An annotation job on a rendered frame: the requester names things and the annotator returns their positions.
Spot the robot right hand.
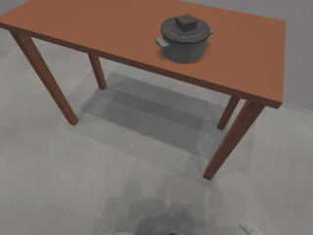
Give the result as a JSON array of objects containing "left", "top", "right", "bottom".
[{"left": 238, "top": 220, "right": 263, "bottom": 235}]

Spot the knob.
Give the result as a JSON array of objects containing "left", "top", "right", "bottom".
[{"left": 175, "top": 14, "right": 198, "bottom": 30}]

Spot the lid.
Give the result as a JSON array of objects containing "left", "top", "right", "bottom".
[{"left": 160, "top": 16, "right": 210, "bottom": 45}]

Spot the pot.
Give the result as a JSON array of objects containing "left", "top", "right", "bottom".
[{"left": 155, "top": 30, "right": 213, "bottom": 64}]

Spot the table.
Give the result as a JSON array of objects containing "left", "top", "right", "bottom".
[{"left": 0, "top": 0, "right": 286, "bottom": 181}]

